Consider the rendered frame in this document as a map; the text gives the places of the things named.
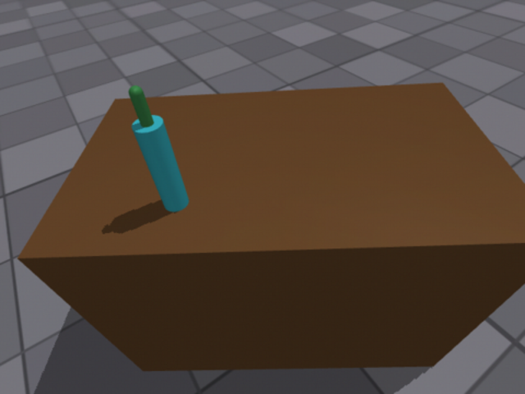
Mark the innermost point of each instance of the bottle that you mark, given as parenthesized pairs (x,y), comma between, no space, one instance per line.
(153,140)

